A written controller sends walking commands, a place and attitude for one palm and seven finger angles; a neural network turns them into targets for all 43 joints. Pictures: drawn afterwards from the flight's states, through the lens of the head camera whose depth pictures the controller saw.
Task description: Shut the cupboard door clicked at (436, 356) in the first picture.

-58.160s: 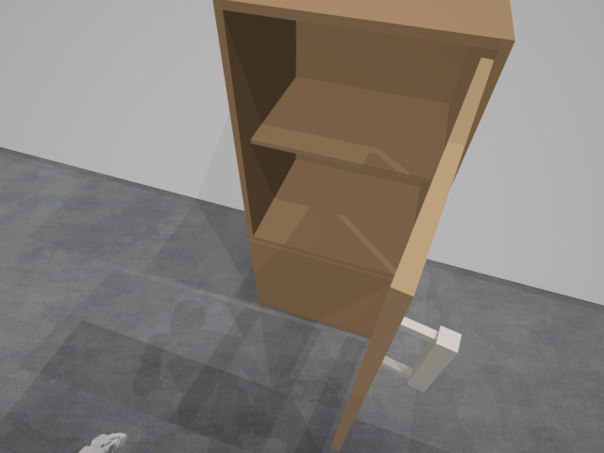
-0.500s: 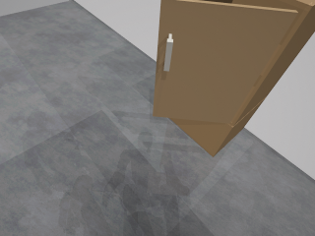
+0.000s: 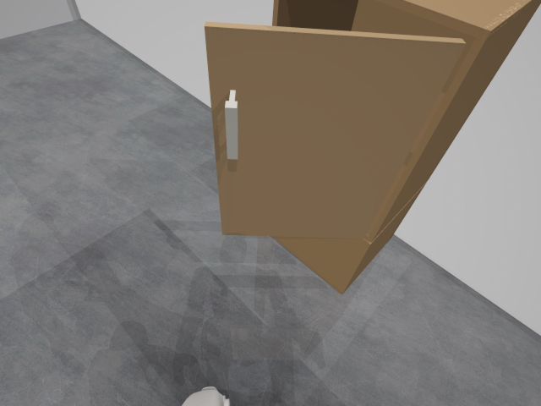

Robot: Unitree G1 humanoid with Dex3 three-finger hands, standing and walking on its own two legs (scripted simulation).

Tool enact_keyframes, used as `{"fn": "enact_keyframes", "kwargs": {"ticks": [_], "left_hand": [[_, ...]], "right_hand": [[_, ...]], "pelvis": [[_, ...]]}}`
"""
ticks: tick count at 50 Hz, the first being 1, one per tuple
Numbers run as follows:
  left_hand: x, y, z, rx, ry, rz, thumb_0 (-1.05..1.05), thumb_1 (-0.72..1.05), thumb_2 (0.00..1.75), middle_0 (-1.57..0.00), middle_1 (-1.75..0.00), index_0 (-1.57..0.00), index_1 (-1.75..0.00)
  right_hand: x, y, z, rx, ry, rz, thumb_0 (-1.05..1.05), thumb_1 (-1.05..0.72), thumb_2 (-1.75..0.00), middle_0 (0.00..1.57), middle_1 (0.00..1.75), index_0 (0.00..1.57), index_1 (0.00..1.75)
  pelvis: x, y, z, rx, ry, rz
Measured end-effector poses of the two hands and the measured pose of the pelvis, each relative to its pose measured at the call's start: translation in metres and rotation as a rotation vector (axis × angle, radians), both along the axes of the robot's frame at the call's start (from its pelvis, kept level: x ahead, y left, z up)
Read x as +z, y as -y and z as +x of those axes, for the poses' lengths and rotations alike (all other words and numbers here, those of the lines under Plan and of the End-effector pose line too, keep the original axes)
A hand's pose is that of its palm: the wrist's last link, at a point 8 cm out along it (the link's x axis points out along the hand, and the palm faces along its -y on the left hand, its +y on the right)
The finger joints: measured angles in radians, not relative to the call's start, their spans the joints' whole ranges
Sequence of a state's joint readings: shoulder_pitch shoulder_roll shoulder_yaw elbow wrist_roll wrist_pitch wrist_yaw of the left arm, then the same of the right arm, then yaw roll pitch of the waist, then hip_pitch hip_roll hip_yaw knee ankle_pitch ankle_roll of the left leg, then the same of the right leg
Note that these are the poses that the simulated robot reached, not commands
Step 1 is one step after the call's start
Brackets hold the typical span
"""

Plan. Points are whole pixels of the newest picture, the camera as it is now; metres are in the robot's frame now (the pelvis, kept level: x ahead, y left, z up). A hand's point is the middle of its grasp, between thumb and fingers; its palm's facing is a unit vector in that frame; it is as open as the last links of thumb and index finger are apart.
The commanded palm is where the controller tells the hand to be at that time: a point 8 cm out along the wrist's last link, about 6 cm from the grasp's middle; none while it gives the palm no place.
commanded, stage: take the last steps up to it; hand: left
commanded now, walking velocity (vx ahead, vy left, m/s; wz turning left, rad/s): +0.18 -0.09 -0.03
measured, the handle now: (232, 125) +0.59 +0.10 +0.08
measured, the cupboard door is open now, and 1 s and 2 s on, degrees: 44 44 44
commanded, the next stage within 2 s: come to a stop and stand still in 0.08 s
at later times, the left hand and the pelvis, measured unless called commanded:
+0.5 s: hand (186, 383) +0.19 +0.14 -0.17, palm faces -0.03 -0.97 -0.26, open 7.4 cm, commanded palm none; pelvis +0.12 -0.05 -0.01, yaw -2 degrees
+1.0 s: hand out of the picture +0.09 +0.21 -0.18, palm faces +0.07 -0.98 -0.19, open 7.4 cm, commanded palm none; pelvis +0.07 +0.01 +0.01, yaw +0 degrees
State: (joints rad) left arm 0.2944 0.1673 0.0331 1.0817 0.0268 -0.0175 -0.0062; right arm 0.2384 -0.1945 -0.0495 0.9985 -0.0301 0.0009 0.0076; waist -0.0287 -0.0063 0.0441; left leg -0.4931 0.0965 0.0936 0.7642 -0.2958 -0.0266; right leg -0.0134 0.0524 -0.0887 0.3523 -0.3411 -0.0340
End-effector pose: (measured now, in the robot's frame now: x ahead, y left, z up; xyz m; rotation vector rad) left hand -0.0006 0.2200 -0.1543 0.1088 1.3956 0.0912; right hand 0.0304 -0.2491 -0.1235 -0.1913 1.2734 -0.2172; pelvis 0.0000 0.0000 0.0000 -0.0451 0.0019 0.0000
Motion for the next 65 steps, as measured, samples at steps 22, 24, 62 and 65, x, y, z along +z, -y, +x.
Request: {"fn": "enact_keyframes", "kwargs": {"ticks": [22, 24, 62, 65], "left_hand": [[0.017, 0.014, 0.176, -0.032, 0.12, 0.109, 0.0, 0.91, 0.9, -0.2, -0.29, -0.2, -0.3], [0.016, 0.023, 0.182, -0.045, 0.122, 0.126, 0.0, 0.91, 0.9, -0.2, -0.29, -0.2, -0.3], [0.014, -0.044, 0.054, 0.014, -0.048, 0.087, 0.01, 0.91, 0.9, -0.2, -0.29, -0.2, -0.3], [0.019, -0.039, 0.054, -0.011, -0.04, 0.084, 0.01, 0.91, 0.9, -0.2, -0.29, -0.2, -0.3]], "right_hand": [[-0.023, 0.013, 0.078, -0.057, -0.125, 0.08, 0.01, -0.91, -0.9, 0.2, 0.3, 0.2, 0.3], [-0.033, 0.025, 0.087, -0.072, -0.119, 0.09, 0.01, -0.91, -0.9, 0.2, 0.3, 0.2, 0.3], [-0.011, -0.051, 0.035, -0.019, -0.091, 0.05, 0.01, -0.92, -0.9, 0.2, 0.3, 0.2, 0.3], [-0.014, -0.055, 0.019, -0.041, -0.109, 0.07, 0.01, -0.92, -0.9, 0.2, 0.3, 0.2, 0.3]], "pelvis": [[-0.003, 0.04, 0.113, -0.021, 0.013, 0.058], [-0.008, 0.047, 0.116, -0.031, 0.011, 0.061], [0.006, -0.028, 0.052, -0.032, -0.01, 0.057], [0.008, -0.031, 0.047, -0.029, -0.002, 0.046]]}}
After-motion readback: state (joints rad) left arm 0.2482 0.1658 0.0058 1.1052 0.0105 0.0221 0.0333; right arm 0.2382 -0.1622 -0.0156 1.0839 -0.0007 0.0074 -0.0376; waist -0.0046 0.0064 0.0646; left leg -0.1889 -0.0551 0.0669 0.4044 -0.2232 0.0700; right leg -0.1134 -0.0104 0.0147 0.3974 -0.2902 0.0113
